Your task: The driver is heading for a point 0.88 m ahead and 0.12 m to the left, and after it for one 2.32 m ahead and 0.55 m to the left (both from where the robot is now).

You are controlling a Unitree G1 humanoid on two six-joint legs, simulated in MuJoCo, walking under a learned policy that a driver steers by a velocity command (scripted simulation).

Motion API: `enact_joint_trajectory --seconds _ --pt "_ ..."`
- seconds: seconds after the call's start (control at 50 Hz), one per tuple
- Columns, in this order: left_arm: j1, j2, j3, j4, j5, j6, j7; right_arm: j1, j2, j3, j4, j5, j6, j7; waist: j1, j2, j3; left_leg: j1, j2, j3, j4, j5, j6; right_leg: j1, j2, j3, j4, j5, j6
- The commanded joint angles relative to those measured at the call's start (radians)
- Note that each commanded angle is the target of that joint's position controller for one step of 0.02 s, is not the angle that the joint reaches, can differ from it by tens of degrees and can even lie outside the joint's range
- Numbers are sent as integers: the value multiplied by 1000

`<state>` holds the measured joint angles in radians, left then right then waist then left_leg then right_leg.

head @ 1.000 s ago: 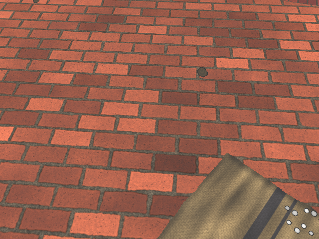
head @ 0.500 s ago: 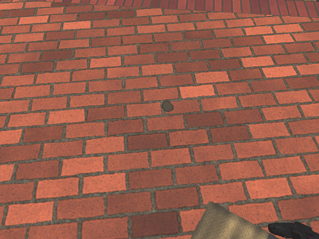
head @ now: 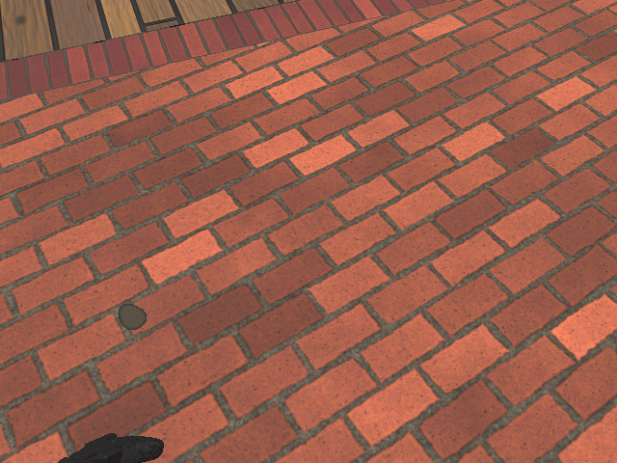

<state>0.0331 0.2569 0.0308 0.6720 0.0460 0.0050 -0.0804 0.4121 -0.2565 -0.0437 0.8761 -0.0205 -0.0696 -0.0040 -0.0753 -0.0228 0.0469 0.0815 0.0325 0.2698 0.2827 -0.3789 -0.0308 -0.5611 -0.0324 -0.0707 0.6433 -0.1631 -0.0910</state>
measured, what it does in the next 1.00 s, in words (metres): walks ahead: right foot, then left foot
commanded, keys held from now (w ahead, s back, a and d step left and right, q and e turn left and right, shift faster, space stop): w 0.92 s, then w+q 0.08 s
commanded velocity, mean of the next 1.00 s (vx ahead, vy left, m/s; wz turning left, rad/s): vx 0.50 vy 0.00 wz -0.09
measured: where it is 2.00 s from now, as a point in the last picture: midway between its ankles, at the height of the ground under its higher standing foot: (312, 261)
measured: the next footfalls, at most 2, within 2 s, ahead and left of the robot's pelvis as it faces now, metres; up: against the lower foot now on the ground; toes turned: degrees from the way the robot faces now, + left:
right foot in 0.04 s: +0.18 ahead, -0.09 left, +0.00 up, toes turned -4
left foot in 0.60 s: +0.51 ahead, +0.07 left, +0.00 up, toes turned +0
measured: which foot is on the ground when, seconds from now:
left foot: down 0.00-0.06, up 0.08-0.58, down 0.60-1.00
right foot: up 0.00-0.02, down 0.04-0.62, up 0.64-1.00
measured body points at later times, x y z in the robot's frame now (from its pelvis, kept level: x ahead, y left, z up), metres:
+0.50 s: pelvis +0.27 -0.03 +0.01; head +0.30 -0.03 +0.46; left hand +0.25 +0.24 -0.13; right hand +0.43 -0.27 -0.10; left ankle +0.44 +0.09 -0.70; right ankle +0.14 -0.09 -0.73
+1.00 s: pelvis +0.55 -0.02 +0.01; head +0.57 -0.01 +0.46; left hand +0.72 +0.21 -0.11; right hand +0.49 -0.26 -0.13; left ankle +0.47 +0.07 -0.73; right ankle +0.70 -0.17 -0.69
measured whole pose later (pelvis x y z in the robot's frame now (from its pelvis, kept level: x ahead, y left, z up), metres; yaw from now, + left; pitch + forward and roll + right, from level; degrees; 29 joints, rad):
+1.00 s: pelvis +0.55 -0.02 +0.01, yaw -3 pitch +0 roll +2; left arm 0.09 0.23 0.02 0.85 0.03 -0.03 -0.03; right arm 0.43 -0.21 -0.04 0.99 -0.01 -0.08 0.01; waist -0.05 -0.04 0.04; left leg 0.03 -0.08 0.07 0.20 -0.24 0.07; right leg -0.60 -0.10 -0.03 0.66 -0.02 -0.01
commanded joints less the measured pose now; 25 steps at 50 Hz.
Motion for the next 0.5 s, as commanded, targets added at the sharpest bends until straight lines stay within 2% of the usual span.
enact_joint_trajectory --seconds 0.02,0.04,0.06,0.08,0.1,0.12,0.14,0.16,0.18,0.2,0.26,0.3,0.38,0.46,0.5 --pt "117 84 32 -22 12 -26 20 23 -197 -38 -21 1 11 -8 111 117 -77 -35 242 -45 250 1028 130 252 112 -53 -98 -88 -67" --pt "289 111 48 40 22 -37 33 15 -180 -29 -30 5 14 -8 186 71 -178 -155 212 -21 466 906 111 499 107 -12 -153 -42 -93" --pt "400 215 75 54 33 -40 52 41 -87 -2 -90 25 8 6 208 -114 -329 -494 137 -15 805 434 64 842 -181 377 -185 -193 -179" --pt "405 281 90 50 -13 -31 61 27 -102 -12 -118 16 9 11 181 -195 -409 -701 -23 -136 1063 -155 33 911 -374 801 -331 -28 -262" --pt "374 258 87 57 -28 -26 70 -76 -152 -25 -131 9 13 10 194 -56 -300 -784 25 -255 1098 -73 42 846 -335 634 -318 129 -247" --pt "325 203 72 70 -29 -33 77 -107 -114 -11 -135 20 2 13 160 -40 -176 -784 58 -266 1047 -8 51 711 -291 484 -320 246 -226" --pt "287 150 56 81 -29 -41 78 -89 -100 -8 -117 17 1 16 113 -7 -106 -729 90 -272 945 25 57 592 -234 384 -347 302 -174" --pt "255 118 43 88 -34 -49 78 -65 -98 -9 -104 -1 13 19 74 -19 -73 -669 104 -276 882 40 52 507 -190 322 -375 318 -144" --pt "231 98 35 88 -33 -57 76 -25 -92 -8 -81 -12 30 23 50 -30 -72 -611 103 -275 853 56 46 454 -165 279 -405 311 -130" --pt "239 96 33 94 -34 -68 73 -16 -88 -10 -73 -17 41 29 45 -34 -75 -591 94 -264 842 71 42 435 -153 265 -426 324 -134" --pt "281 120 40 129 -42 -83 70 -87 -71 -11 -89 -17 52 40 49 -31 -29 -662 99 -252 761 167 26 424 -138 230 -498 262 -145" --pt "316 117 40 150 -42 -85 70 -173 -71 -12 -112 -16 52 40 71 -25 9 -733 107 -252 680 240 16 451 -134 220 -525 239 -143" --pt "374 118 37 186 -41 -90 71 -299 -57 -4 -145 -11 45 41 106 -26 32 -764 89 -239 504 351 18 519 -130 185 -525 284 -128" --pt "439 122 33 230 -32 -89 80 -409 -55 2 -182 -9 37 42 138 -30 57 -757 52 -213 372 371 50 613 -152 168 -500 373 -116" --pt "447 133 34 248 -27 -88 88 -425 -62 1 -194 -9 32 42 132 -33 64 -731 32 -208 325 327 78 659 -173 168 -471 450 -107"
Velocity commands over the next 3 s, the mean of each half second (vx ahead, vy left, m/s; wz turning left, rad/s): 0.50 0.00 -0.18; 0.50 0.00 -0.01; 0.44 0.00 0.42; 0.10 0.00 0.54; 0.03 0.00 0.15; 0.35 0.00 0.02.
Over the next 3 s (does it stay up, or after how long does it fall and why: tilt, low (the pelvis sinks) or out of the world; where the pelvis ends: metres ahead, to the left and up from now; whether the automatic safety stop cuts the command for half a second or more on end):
stays up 1.02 0.03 0.01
